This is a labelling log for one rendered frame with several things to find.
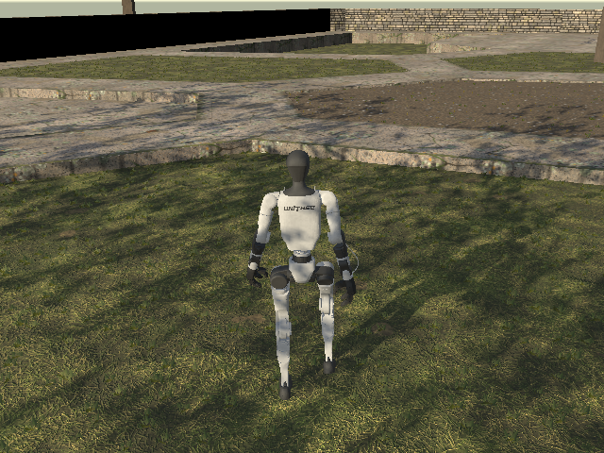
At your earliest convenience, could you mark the robot left hand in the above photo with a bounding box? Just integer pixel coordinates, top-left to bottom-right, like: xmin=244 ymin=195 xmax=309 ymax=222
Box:
xmin=246 ymin=266 xmax=268 ymax=288

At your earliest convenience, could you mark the right robot forearm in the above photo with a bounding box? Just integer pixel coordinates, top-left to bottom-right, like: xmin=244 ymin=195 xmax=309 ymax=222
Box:
xmin=333 ymin=230 xmax=353 ymax=280

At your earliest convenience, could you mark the left robot forearm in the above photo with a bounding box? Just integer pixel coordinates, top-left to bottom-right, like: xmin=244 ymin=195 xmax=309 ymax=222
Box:
xmin=248 ymin=230 xmax=265 ymax=270

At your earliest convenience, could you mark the left robot upper arm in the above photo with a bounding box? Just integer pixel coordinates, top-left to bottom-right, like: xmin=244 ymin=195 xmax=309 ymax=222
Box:
xmin=256 ymin=192 xmax=280 ymax=243

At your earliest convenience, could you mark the right robot shin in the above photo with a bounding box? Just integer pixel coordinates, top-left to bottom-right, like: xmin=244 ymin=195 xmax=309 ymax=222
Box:
xmin=321 ymin=297 xmax=334 ymax=361

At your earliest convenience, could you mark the robot right hand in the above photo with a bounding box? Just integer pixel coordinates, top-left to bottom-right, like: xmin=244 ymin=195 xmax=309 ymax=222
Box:
xmin=333 ymin=277 xmax=356 ymax=307

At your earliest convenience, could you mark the humanoid robot torso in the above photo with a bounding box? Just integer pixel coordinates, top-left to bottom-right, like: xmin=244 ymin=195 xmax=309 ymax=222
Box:
xmin=277 ymin=186 xmax=323 ymax=283

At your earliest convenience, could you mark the right robot upper arm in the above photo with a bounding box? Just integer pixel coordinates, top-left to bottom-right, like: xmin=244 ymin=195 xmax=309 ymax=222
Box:
xmin=319 ymin=190 xmax=343 ymax=244

